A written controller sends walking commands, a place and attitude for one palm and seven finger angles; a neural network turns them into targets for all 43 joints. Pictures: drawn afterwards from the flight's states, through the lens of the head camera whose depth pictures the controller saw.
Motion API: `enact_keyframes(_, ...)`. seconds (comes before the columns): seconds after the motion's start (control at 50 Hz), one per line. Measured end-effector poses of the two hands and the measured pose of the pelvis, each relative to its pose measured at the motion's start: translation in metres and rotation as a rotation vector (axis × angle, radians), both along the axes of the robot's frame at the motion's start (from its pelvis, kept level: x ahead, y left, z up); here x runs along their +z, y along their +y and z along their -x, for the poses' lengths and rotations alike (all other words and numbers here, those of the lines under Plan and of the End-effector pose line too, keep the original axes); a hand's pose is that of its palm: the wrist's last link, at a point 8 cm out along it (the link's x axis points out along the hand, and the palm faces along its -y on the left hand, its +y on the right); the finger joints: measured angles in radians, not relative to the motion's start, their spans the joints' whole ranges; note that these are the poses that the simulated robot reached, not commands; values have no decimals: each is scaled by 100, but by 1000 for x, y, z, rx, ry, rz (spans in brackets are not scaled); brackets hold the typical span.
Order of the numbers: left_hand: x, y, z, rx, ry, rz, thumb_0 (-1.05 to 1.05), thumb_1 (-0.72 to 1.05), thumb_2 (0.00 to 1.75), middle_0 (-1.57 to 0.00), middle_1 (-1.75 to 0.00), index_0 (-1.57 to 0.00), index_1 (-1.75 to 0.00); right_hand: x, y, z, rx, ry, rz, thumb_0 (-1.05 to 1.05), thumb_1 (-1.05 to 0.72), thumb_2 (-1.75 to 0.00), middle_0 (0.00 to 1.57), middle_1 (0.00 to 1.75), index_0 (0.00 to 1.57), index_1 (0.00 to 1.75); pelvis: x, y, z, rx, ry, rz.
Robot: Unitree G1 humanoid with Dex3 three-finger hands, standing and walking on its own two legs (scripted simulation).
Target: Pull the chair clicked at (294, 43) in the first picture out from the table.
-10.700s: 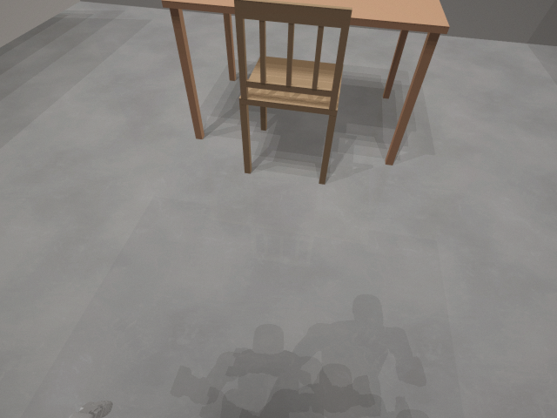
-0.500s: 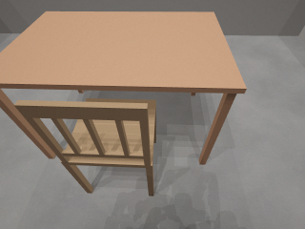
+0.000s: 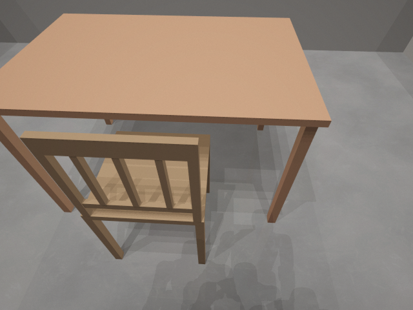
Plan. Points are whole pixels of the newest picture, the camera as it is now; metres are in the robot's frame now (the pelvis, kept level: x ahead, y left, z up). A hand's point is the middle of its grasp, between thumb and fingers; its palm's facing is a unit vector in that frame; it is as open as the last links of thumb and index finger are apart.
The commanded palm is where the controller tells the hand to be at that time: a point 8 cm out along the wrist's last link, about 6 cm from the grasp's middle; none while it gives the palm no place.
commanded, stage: look again from close up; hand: left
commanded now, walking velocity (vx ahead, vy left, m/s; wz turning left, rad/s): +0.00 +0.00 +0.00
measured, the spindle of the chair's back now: (128, 182) +0.46 +0.26 -0.12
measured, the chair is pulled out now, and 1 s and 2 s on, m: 0.00 0.00 0.00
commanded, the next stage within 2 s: raise the hand toward the chair's back in 0.12 s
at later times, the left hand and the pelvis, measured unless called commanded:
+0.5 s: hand (127, 271) +0.19 +0.16 -0.02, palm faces +0.07 -1.00 +0.04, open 8.1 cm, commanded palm +0.11 +0.23 -0.07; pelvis -0.03 +0.01 -0.05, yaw +4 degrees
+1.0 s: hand (115, 296) +0.16 +0.19 -0.07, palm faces -0.06 -1.00 -0.02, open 12.4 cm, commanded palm +0.13 +0.25 -0.06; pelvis -0.04 +0.01 -0.11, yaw +5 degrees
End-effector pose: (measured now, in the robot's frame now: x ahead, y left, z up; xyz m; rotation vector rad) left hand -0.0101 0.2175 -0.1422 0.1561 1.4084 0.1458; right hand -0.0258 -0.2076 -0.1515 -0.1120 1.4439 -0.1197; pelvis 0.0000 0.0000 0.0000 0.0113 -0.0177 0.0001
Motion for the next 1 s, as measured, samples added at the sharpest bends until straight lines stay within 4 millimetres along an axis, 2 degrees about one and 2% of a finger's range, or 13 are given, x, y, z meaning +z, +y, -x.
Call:
enact_keyframes(0.24,-2,-1,5,5,0,3,0,91,90,-20,-30,-20,-30,0,6,5,-6,6,-6,1,-90,-90,20,30,20,30,-1,2,3,2,1,6)
enact_keyframes(0.26,2,3,-1,46,-36,-7,1,92,90,-20,-30,-20,-30,1,5,1,-10,-26,1,1,-90,-90,20,30,20,30,-2,2,4,3,0,7)
enact_keyframes(0.34,55,26,-66,109,-499,-87,4,94,89,-20,-30,-20,-29,11,-12,-42,5,-320,79,2,-91,-90,20,30,20,30,-6,7,7,43,12,5)
enact_keyframes(0.42,108,19,-142,59,-985,-19,3,88,87,-19,-29,-19,-28,28,-32,-106,82,-620,141,2,-92,-90,20,30,20,30,-20,11,18,74,70,4)
enact_keyframes(0.48,124,4,-174,-13,-1280,106,2,81,85,-18,-28,-18,-28,47,-41,-154,147,-816,170,2,-91,-90,20,30,20,30,-38,11,25,64,132,0)
enact_keyframes(0.52,124,-7,-178,-101,-1418,175,1,77,83,-18,-27,-18,-27,59,-43,-184,197,-923,183,2,-91,-90,20,30,20,30,-53,10,28,58,166,0)
enact_keyframes(0.56,113,-12,-171,-175,-1462,211,1,72,81,-18,-27,-18,-26,66,-40,-209,239,-1003,189,2,-91,-90,20,30,20,30,-68,8,31,54,196,-2)
enact_keyframes(0.62,83,-10,-151,-177,-1388,232,0,64,78,-17,-26,-18,-25,68,-29,-239,285,-1073,180,1,-91,-90,20,30,20,30,-88,6,33,58,227,-2)
enact_keyframes(0.68,62,4,-127,-108,-1287,182,1,56,75,-17,-25,-17,-24,59,-10,-256,315,-1091,142,1,-91,-90,20,30,20,30,-101,5,34,71,248,17)
enact_keyframes(0.76,69,22,-111,-90,-1300,89,1,47,71,-16,-23,-16,-23,30,20,-256,360,-1036,68,1,-90,-90,20,30,20,30,-111,4,36,91,270,50)
enact_keyframes(0.86,87,24,-129,-183,-1391,113,1,35,66,-14,-21,-14,-21,-16,44,-226,353,-890,-21,1,-90,-90,20,30,20,30,-117,6,42,103,293,76)
enact_keyframes(0.92,85,22,-143,-216,-1348,163,1,28,63,-14,-20,-14,-20,-33,45,-199,294,-798,-41,1,-90,-90,21,30,21,30,-116,8,45,98,301,73)
enact_keyframes(1.0,80,28,-152,-193,-1264,182,0,19,59,-13,-19,-13,-19,-39,34,-167,209,-714,-12,2,-90,-90,21,30,21,30,-109,11,44,86,303,64)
